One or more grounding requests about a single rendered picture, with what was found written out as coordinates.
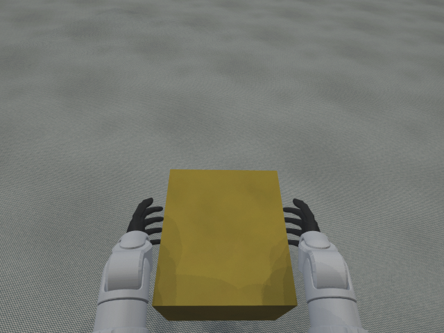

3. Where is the robot right hand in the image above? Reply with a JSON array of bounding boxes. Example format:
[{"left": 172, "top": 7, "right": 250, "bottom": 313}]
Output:
[{"left": 283, "top": 198, "right": 321, "bottom": 247}]

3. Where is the robot right forearm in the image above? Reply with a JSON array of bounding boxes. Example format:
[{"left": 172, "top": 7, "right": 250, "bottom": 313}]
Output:
[{"left": 298, "top": 231, "right": 368, "bottom": 333}]

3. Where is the robot left forearm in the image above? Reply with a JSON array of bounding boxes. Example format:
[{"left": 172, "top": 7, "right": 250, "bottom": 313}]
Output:
[{"left": 92, "top": 230, "right": 153, "bottom": 333}]

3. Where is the carton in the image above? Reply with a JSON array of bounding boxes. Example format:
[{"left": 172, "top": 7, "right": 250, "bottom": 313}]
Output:
[{"left": 152, "top": 169, "right": 298, "bottom": 321}]

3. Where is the robot left hand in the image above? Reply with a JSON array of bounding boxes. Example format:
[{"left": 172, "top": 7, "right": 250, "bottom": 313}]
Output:
[{"left": 126, "top": 198, "right": 164, "bottom": 245}]

